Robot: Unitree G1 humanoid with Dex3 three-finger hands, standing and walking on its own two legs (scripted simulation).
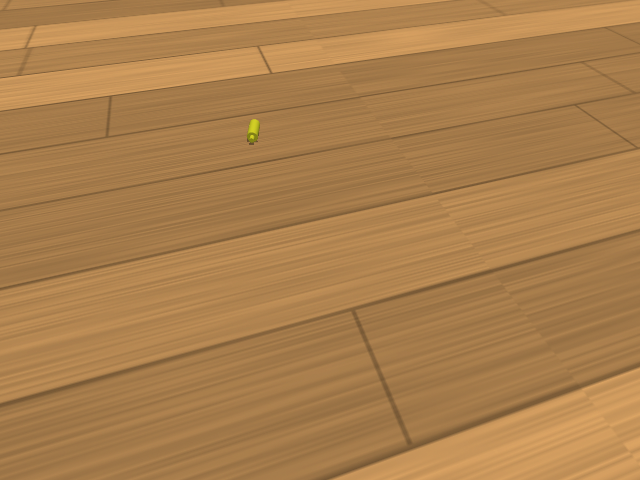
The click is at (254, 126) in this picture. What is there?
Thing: lying bottle
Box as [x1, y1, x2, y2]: [247, 119, 259, 142]
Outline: 255,119 250,121 247,133 247,138 251,142 256,140 258,133 259,122
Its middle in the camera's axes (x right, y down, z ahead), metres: -0.38 -0.63 +2.20
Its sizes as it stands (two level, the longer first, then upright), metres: 0.167 0.061 0.061
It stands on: the floor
